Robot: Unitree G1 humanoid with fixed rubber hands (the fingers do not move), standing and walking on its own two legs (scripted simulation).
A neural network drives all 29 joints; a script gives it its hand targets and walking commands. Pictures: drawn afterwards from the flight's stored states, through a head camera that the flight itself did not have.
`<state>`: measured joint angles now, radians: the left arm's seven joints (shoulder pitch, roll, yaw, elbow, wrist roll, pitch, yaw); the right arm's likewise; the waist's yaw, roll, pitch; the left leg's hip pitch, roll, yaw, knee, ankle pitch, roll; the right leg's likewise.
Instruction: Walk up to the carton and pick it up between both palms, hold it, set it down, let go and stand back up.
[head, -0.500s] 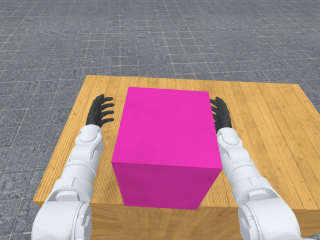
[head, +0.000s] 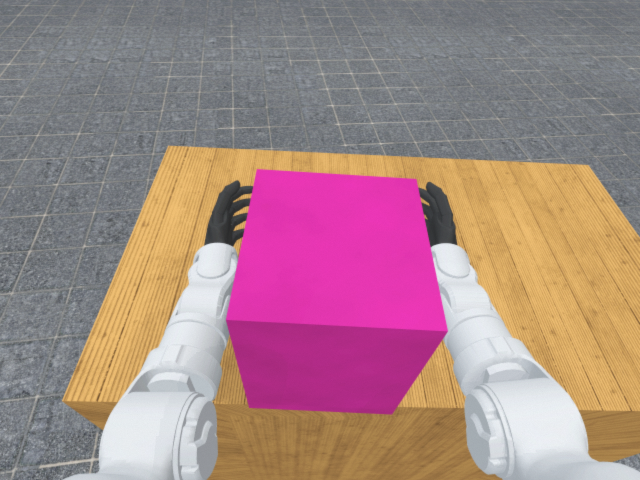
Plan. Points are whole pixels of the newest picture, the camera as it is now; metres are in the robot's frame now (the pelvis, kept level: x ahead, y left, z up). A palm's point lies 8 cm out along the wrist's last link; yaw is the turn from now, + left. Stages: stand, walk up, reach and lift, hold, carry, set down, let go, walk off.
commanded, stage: reach and lift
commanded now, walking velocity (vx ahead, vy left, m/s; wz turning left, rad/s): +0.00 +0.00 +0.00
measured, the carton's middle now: (328, 299) +0.34 +0.01 +0.04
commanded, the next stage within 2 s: none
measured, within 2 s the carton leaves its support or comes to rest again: leaves its support in 1.78 s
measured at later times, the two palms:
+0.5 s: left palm (219, 238) +0.40 +0.15 +0.09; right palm (440, 242) +0.40 -0.14 +0.09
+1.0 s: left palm (218, 240) +0.39 +0.15 +0.09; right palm (439, 244) +0.40 -0.14 +0.09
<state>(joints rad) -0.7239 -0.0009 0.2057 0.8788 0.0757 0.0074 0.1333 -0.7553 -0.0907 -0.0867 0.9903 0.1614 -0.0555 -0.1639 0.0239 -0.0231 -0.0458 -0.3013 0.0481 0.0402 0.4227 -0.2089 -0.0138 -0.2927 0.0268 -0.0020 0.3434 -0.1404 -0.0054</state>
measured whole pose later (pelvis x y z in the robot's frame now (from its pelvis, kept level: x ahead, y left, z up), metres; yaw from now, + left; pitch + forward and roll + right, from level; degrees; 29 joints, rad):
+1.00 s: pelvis +0.03 +0.00 +0.01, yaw +1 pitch -1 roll -1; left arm -0.53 -0.12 0.32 0.49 0.34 0.13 -0.02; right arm -0.59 0.02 -0.24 0.81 -0.13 -0.15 -0.10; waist -0.01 -0.05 0.05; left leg -0.09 0.03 0.03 0.31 -0.20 -0.01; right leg -0.08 0.01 -0.01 0.24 -0.14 0.00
